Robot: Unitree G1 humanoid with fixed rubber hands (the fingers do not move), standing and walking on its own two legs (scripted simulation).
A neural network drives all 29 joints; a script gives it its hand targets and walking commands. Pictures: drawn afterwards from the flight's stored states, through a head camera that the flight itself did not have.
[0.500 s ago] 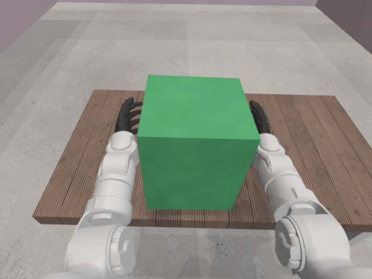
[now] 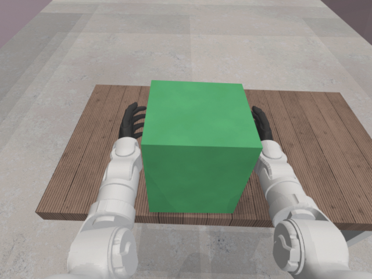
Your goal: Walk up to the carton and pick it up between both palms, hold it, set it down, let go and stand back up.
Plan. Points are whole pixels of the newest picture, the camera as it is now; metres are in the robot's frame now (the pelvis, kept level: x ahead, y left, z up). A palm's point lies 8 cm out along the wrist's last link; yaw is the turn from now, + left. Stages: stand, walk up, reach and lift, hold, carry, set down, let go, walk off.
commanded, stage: set down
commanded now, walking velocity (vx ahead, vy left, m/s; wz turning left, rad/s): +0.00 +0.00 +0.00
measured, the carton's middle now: (194, 150) +0.40 +0.04 +0.04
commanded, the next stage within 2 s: none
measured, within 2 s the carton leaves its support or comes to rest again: neither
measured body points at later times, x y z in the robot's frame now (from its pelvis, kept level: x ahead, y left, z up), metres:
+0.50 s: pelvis +0.00 +0.00 +0.00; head +0.02 +0.02 +0.45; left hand +0.39 +0.19 +0.08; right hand +0.42 -0.11 +0.08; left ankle +0.02 +0.13 -0.75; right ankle -0.02 -0.10 -0.75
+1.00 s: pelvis +0.01 +0.01 +0.00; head +0.02 +0.02 +0.45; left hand +0.39 +0.19 +0.08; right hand +0.42 -0.11 +0.08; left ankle +0.02 +0.13 -0.75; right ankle -0.02 -0.10 -0.75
